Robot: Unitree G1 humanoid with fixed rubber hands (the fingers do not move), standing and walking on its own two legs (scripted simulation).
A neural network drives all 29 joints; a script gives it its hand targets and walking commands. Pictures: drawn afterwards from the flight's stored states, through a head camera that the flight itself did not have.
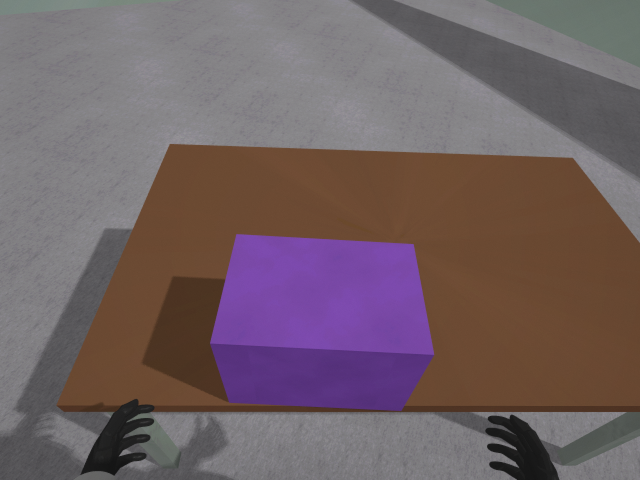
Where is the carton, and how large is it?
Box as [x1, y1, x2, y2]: [210, 234, 433, 410]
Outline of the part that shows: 236,234 210,341 229,402 401,410 433,355 413,244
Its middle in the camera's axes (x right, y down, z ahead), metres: +0.00 +0.13 +0.65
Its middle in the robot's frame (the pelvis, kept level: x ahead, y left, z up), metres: +0.39 +0.01 -0.10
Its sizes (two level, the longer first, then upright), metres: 0.294 0.198 0.208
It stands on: a table, 0.57 m high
